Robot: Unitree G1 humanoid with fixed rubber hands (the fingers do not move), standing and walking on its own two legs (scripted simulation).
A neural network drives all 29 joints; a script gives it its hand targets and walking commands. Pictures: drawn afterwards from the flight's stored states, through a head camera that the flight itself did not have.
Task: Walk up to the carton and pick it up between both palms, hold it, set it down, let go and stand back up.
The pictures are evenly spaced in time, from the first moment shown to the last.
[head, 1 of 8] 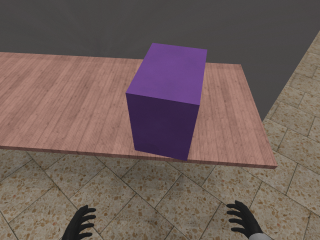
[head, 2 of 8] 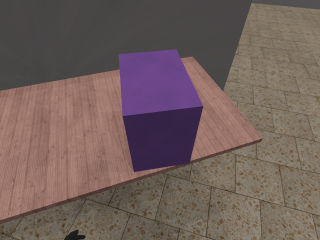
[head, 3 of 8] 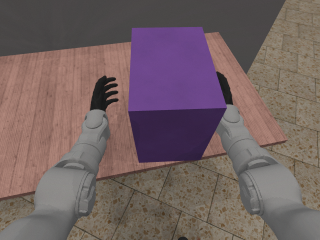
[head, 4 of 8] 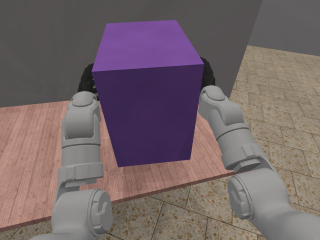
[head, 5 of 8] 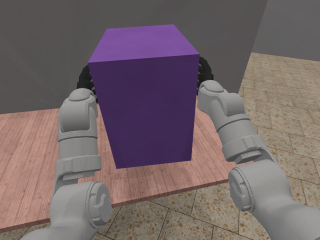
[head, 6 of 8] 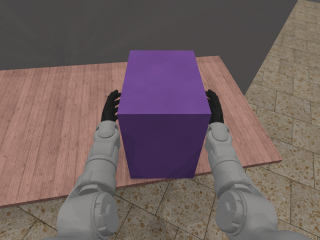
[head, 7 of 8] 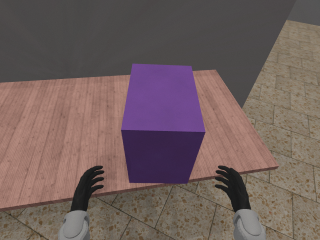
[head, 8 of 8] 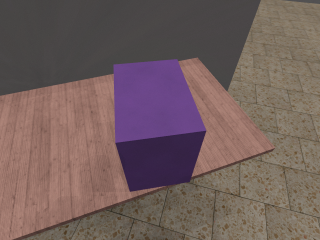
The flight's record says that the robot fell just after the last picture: no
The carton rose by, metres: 0.23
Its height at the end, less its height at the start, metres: +0.00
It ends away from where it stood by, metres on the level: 0.04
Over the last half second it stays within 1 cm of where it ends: yes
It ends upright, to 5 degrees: yes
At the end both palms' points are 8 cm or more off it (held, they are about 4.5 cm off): yes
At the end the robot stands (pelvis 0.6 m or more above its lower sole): yes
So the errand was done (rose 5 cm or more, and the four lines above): yes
